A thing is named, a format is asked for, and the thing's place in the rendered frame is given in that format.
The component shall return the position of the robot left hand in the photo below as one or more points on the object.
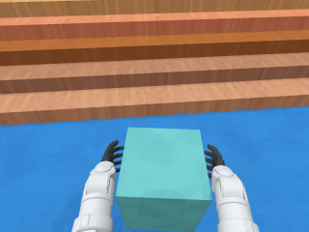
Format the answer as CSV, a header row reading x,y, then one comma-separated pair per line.
x,y
108,154

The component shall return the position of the robot right hand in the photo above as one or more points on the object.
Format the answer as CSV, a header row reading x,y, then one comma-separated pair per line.
x,y
216,158

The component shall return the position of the carton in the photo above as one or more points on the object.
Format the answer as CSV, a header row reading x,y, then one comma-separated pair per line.
x,y
163,183

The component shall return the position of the robot left forearm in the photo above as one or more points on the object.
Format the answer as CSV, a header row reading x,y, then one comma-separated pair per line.
x,y
95,214

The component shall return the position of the robot right forearm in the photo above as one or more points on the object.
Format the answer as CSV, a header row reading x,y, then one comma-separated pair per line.
x,y
232,205

